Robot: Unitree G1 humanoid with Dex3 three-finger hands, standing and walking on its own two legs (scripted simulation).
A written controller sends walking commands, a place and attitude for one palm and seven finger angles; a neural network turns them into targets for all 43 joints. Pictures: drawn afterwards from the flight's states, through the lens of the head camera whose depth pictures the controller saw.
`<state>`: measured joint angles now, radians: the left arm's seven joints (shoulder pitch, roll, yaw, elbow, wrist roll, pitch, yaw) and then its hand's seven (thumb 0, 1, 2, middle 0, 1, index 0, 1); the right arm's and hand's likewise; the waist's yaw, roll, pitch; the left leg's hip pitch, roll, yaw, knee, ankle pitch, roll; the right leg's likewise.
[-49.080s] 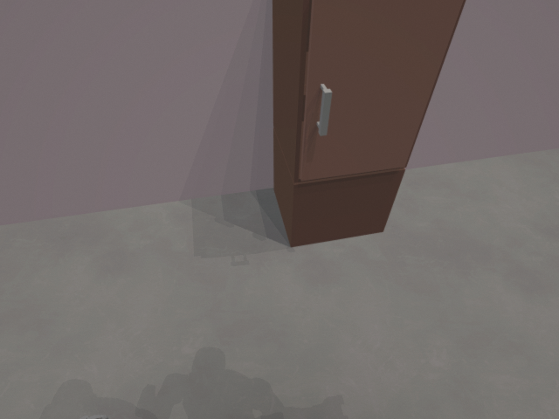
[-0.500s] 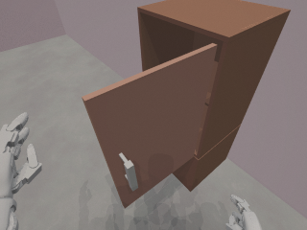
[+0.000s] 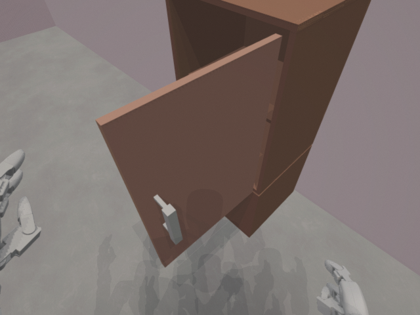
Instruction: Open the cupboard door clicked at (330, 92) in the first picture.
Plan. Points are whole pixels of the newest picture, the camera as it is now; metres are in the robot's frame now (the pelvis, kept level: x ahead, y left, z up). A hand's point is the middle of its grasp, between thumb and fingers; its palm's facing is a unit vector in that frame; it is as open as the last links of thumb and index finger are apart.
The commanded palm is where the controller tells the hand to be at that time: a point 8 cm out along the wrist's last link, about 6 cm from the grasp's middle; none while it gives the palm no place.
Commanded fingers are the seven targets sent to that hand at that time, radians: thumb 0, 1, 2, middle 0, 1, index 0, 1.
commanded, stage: step back with the hand held close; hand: left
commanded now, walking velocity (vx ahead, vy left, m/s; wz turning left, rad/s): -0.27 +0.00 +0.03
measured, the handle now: (167, 219) +0.33 +0.12 -0.05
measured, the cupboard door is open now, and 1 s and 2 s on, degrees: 88 88 88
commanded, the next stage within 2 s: stop stepping back and stand still in 1.00 s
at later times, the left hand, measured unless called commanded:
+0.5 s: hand out of the picture +0.12 +0.28 +0.15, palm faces +0.48 -0.76 -0.44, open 7.4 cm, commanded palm +0.06 +0.31 +0.17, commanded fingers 0.00 0.90 0.90 -0.20 -0.30 -0.20 -0.30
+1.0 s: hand out of the picture +0.06 +0.24 +0.16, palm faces +0.29 -0.81 -0.51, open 7.4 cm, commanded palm -0.01 +0.29 +0.17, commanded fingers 0.00 0.90 0.90 -0.20 -0.30 -0.20 -0.30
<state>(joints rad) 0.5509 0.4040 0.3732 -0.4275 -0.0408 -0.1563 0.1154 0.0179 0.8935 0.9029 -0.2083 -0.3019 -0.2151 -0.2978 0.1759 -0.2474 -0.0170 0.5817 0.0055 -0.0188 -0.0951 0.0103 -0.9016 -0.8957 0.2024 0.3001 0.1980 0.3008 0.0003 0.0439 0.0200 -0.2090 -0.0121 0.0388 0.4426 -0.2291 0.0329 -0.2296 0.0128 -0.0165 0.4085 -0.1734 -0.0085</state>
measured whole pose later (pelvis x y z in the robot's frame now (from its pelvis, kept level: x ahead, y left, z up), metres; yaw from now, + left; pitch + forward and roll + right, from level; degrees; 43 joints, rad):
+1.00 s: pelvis -0.15 -0.01 -0.01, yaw -1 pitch +2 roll -3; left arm 0.56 0.50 0.43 -0.56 -0.05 -0.25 0.11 0.02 0.89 0.90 -0.21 -0.30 -0.22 -0.30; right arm 0.12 -0.18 0.02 0.59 0.01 -0.06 -0.07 0.01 -0.90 -0.90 0.21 0.30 0.20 0.30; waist -0.02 -0.02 0.02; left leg -0.48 0.04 0.02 0.51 -0.07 0.03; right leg -0.13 0.11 0.03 0.46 -0.36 -0.04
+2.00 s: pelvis -0.27 +0.00 -0.02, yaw +2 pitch +0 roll +0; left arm 0.32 0.35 0.21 0.05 0.02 -0.08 0.05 0.01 0.90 0.90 -0.20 -0.30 -0.21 -0.30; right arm 0.19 -0.31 -0.04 0.77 -0.02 -0.07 -0.02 0.01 -0.90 -0.90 0.20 0.30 0.20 0.30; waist 0.00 0.04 -0.04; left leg -0.34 0.00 0.02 0.61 -0.27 0.00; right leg -0.30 -0.01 -0.10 0.63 -0.33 -0.04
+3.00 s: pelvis -0.27 +0.00 +0.00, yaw +1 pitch -2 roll +0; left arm 0.26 0.14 0.01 1.14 0.00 -0.01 0.03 0.01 0.92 0.90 -0.20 -0.30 -0.20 -0.30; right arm 0.29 -0.11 -0.01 1.15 -0.02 0.01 -0.03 0.00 -0.91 -0.90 0.20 0.30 0.20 0.30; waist -0.01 0.01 0.04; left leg -0.20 0.01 0.03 0.41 -0.17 0.00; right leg -0.16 0.00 -0.09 0.43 -0.22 -0.04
